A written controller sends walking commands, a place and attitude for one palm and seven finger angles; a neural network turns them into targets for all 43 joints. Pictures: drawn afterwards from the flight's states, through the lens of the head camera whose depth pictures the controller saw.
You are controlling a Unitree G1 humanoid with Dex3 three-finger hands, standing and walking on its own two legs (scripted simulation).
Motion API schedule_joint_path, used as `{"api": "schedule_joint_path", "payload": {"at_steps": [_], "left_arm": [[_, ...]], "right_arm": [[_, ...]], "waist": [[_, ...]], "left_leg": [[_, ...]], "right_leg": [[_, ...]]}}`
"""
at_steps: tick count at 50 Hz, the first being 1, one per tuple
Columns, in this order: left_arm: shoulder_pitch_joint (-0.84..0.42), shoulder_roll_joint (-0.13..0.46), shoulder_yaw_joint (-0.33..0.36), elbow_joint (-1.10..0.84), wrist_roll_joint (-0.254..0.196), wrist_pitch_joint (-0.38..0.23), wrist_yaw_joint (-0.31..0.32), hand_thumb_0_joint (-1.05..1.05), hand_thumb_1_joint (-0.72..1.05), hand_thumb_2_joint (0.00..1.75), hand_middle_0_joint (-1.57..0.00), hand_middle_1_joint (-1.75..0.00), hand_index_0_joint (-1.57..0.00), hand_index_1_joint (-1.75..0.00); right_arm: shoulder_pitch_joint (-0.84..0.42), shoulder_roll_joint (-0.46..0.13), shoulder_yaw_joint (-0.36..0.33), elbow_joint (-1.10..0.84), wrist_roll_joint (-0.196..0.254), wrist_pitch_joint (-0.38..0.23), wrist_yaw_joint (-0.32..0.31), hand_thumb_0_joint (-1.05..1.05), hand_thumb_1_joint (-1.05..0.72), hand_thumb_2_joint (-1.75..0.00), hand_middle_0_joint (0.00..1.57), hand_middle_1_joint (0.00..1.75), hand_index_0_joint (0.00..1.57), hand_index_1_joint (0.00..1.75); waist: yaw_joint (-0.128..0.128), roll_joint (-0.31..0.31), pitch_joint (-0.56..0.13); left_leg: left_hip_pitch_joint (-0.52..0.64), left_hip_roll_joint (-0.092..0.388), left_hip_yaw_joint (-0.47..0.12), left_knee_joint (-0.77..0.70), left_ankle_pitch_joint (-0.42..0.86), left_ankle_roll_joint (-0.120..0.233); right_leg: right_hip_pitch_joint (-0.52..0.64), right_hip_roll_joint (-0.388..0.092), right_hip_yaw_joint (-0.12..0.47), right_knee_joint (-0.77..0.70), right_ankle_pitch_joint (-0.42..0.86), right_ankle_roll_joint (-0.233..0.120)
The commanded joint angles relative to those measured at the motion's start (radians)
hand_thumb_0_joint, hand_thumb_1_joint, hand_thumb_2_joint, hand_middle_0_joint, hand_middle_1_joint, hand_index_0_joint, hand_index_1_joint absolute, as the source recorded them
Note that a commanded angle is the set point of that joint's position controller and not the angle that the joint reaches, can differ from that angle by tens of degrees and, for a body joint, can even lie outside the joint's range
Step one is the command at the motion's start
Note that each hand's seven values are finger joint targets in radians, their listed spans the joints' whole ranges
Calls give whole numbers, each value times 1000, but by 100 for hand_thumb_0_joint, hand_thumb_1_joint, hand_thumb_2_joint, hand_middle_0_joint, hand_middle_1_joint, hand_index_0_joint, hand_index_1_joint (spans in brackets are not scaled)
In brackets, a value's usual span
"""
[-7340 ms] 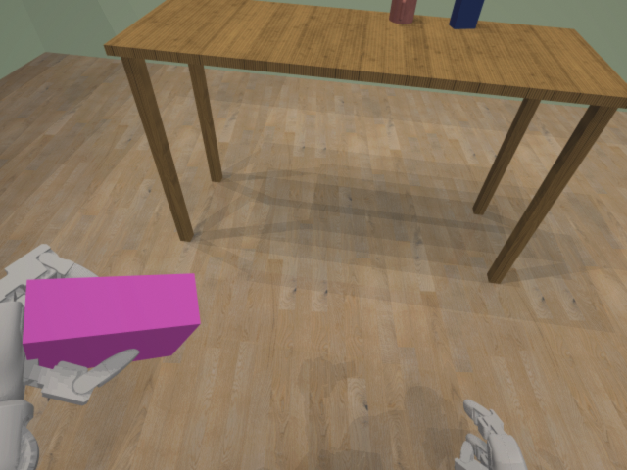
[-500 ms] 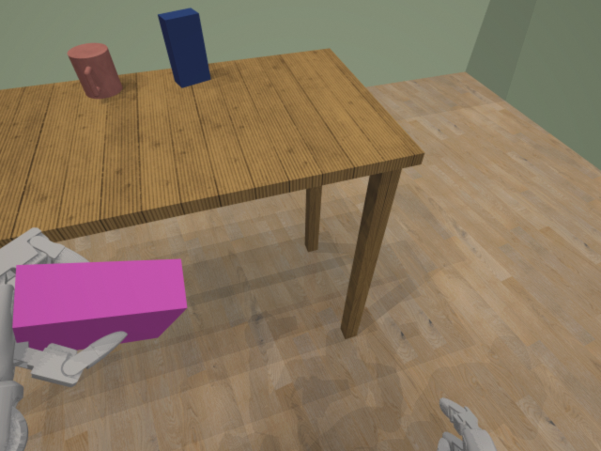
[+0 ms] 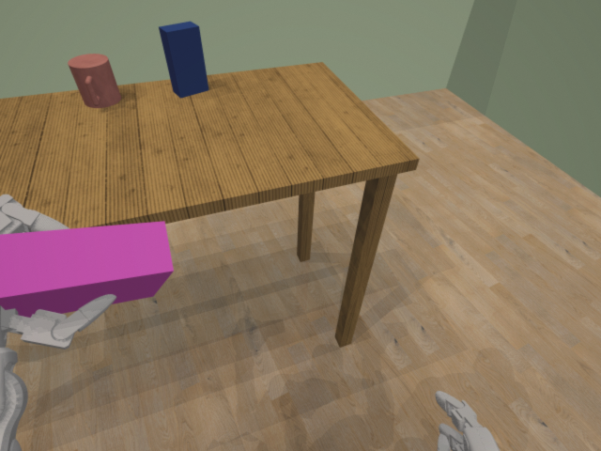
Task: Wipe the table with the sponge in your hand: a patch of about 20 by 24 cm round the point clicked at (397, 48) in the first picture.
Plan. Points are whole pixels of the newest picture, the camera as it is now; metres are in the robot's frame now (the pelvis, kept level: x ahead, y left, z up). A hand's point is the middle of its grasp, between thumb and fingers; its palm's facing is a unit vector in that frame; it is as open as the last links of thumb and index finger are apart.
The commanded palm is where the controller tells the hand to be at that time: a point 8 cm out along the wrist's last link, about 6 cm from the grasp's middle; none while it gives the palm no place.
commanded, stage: look again from close up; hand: left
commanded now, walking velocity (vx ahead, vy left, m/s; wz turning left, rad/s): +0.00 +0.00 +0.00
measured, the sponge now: (114, 269) +0.25 +0.22 +0.18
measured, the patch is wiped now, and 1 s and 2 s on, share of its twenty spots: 0.00 0.00 0.00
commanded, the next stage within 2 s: shuffle to correct the standing spot in 0.06 s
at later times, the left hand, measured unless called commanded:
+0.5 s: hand (45, 277) +0.24 +0.29 +0.17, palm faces +0.43 -0.83 -0.36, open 9.6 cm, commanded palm +0.18 +0.32 +0.18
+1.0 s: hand (48, 196) +0.36 +0.35 +0.17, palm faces +0.42 -0.76 -0.50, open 9.6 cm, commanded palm +0.30 +0.37 +0.18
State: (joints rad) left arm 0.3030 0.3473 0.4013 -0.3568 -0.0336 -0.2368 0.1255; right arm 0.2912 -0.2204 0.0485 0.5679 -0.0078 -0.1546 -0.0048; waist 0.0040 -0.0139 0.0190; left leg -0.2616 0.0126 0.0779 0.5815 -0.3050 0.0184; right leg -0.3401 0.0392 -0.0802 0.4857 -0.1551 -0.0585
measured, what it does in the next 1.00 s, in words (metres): walks ahead: left foot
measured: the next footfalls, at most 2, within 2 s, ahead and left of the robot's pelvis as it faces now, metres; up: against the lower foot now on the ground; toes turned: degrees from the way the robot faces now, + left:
left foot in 0.90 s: +0.20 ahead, +0.25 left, +0.00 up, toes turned +3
right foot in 1.02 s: +0.19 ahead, +0.00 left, +0.00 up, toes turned -4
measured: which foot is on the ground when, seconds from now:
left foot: down 0.00-0.66, up 0.68-0.88, down 0.90-1.00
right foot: down 0.00-0.92, up 0.94-1.00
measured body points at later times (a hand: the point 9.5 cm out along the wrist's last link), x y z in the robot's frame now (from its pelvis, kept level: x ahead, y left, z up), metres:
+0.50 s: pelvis +0.03 +0.04 -0.01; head +0.02 +0.05 +0.44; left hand +0.21 +0.33 +0.19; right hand +0.21 -0.20 -0.07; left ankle +0.05 +0.17 -0.73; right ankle +0.12 -0.07 -0.73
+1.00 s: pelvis +0.13 +0.10 -0.02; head +0.15 +0.08 +0.43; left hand +0.33 +0.38 +0.20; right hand +0.29 -0.15 -0.11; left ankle +0.16 +0.25 -0.73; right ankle +0.13 -0.01 -0.72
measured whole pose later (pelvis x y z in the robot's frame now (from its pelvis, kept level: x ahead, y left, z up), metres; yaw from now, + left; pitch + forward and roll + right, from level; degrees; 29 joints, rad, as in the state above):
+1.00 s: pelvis +0.13 +0.10 -0.02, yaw -2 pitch -3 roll +3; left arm 0.43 0.41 0.45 -0.45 -0.02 -0.21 0.12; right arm 0.21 -0.22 -0.03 0.61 0.01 -0.13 -0.05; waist 0.00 -0.01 0.07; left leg -0.31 0.04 0.06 0.70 -0.34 -0.03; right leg -0.36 -0.05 -0.03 0.87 -0.50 0.00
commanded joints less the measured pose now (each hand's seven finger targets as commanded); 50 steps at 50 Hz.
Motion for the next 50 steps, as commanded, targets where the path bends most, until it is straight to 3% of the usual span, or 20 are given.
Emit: {"api": "schedule_joint_path", "payload": {"at_steps": [1, 5, 10, 17, 20, 22, 23, 24, 27, 31, 32, 33, 34, 38, 41, 43, 45, 46, 48, 50], "left_arm": [[-43, 198, 83, -262, 22, -52, 18, 0, 10, 130, -120, -160, -120, -160], [-80, 214, 118, -316, 37, -46, 26, 0, 10, 130, -120, -160, -120, -160], [-56, 194, 94, -322, 33, -42, 27, 0, 10, 130, -120, -160, -120, -160], [-35, 184, 53, -245, 24, -38, 24, 0, 10, 130, -120, -160, -120, -160], [-7, 188, 70, -274, 20, -43, 30, 0, 10, 130, -120, -160, -120, -160], [-2, 182, 77, -316, 7, -39, 27, 0, 10, 130, -120, -160, -120, -160], [-13, 178, 73, -356, -3, -45, 22, 0, 10, 130, -120, -160, -120, -160], [-39, 165, 75, -391, -6, -51, 25, 0, 10, 130, -120, -160, -120, -160], [-72, 210, 114, -330, 14, -54, 23, 0, 10, 130, -120, -160, -120, -160], [-34, 182, 76, -271, 23, -27, 24, 0, 10, 130, -120, -160, -120, -160], [0, 194, 78, -248, 24, -25, 26, 0, 10, 130, -120, -160, -120, -160], [39, 208, 81, -223, 21, -19, 25, 0, 10, 130, -120, -160, -120, -160], [26, 243, 122, -263, 9, -28, 28, 0, 10, 130, -120, -160, -120, -160], [100, 261, 168, -346, 5, -46, 19, 0, 10, 130, -120, -160, -120, -160], [93, 229, 160, -374, -2, -50, 34, 0, 10, 130, -120, -160, -120, -160], [107, 213, 142, -364, -11, -44, 35, 0, 10, 130, -120, -160, -120, -160], [75, 200, 140, -381, -9, -48, 30, 0, 10, 130, -120, -160, -120, -160], [25, 208, 144, -371, -5, -53, 29, 0, 10, 130, -120, -160, -120, -160], [12, 232, 150, -300, 1, -29, 18, 0, 10, 130, -120, -160, -120, -160], [9, 191, 100, -311, 17, -17, 17, 0, 10, 130, -120, -160, -120, -160]], "right_arm": [[-141, -117, -45, -157, -2, -43, -24, 0, -90, -90, 20, 30, 20, 30], [-160, -103, -50, -175, -10, -32, -38, 0, -90, -90, 20, 30, 20, 30], [-171, -107, -54, -178, -13, -46, -36, 0, -90, -90, 20, 30, 20, 30], [-166, -103, -74, -125, -9, -12, -22, 0, -90, -90, 20, 30, 20, 30], [-168, -83, -66, -119, -1, 5, -18, 0, -90, -90, 20, 30, 20, 30], [-148, -88, -63, -118, 3, 2, -26, 0, -90, -90, 20, 30, 20, 30], [-146, -112, -69, -129, -2, -2, -40, 0, -90, -90, 20, 30, 20, 30], [-169, -130, -75, -154, 3, -8, -40, 0, -90, -90, 20, 30, 20, 30], [-196, -91, -71, -140, -2, -46, -26, 0, -90, -90, 20, 30, 20, 30], [-204, -111, -61, -147, 0, -54, -26, 0, -90, -90, 20, 30, 20, 30], [-207, -104, -64, -150, 1, -49, -25, 0, -90, -90, 20, 30, 20, 30], [-199, -103, -73, -151, 6, -36, -21, 0, -90, -90, 20, 30, 20, 30], [-198, -126, -82, -150, 1, -28, -16, 0, -90, -90, 20, 30, 20, 30], [-188, -112, -90, -113, 12, 6, -1, 0, -90, -90, 20, 30, 20, 30], [-185, -79, -83, -108, 10, 10, -14, 0, -90, -90, 20, 30, 20, 30], [-173, -87, -86, -103, 6, -5, -38, 0, -90, -90, 20, 30, 20, 30], [-174, -125, -103, -134, 16, -20, -45, 0, -90, -90, 20, 30, 20, 30], [-173, -124, -109, -146, 18, -29, -44, 0, -90, -90, 20, 30, 20, 30], [-179, -106, -101, -123, 15, -42, -43, 0, -90, -90, 20, 30, 20, 30], [-204, -101, -82, -132, 25, -48, -34, 0, -90, -90, 20, 30, 20, 30]], "waist": [[11, 60, -52], [11, 261, -46], [12, 118, -91], [-7, -163, -71], [-18, -52, -83], [-35, 13, -84], [-46, 184, -60], [-33, 403, -28], [-33, 216, 34], [6, 128, -64], [11, -26, -102], [8, -210, -124], [13, -132, -115], [-4, -40, -90], [-15, -78, -127], [-28, 67, -127], [-16, 312, -120], [-19, 254, -101], [-14, 295, -87], [2, 228, -93]], "left_leg": [[-141, 98, -135, -283, -239, 18], [-265, 144, -155, -400, -392, 24], [-182, 104, -131, -314, -331, 28], [-289, 4, -70, 420, -181, 14], [-147, 47, -99, 258, -207, 30], [85, 4, -42, -6, -191, 31], [154, 56, -149, -183, -274, 53], [151, 231, -390, -346, -363, 122], [-15, 274, -380, -363, -293, 212], [-154, 134, -101, -88, -99, 92], [-293, 60, -44, 137, -127, 62], [-431, -19, 9, 418, -162, 28], [-499, 2, -75, 592, -181, 0], [-391, 103, -164, 532, -147, -9], [-75, 74, -49, 189, -74, 8], [120, -4, 38, -35, 16, 4], [238, 228, -356, -200, 106, 132], [201, 272, -429, -239, 187, 189], [140, 256, -342, -183, 222, 199], [4, 168, -154, -48, 186, 114]], "right_leg": [[155, -69, 101, -84, -230, 57], [253, -44, 47, 72, -142, 63], [270, -70, 68, -10, -152, 48], [113, -400, 554, -262, -649, -158], [-8, -360, 433, -182, -532, -132], [-144, -229, 268, -51, -511, -61], [-220, -111, 163, 164, -451, -13], [-309, 12, 3, 443, -384, 53], [-304, -78, 67, 596, -309, 54], [223, -46, -42, 50, -169, 42], [369, -140, 178, -40, -258, -23], [417, -361, 566, -156, -340, -135], [378, -448, 699, -213, -373, -189], [192, -401, 440, -163, -204, -164], [59, -330, 246, -86, -115, -104], [10, -206, 112, 82, -165, -29], [-201, -49, -11, 411, -306, 72], [-245, -25, 7, 515, -420, 78], [-185, -71, 18, 431, -407, 71], [64, -66, -11, 107, -222, 53]]}}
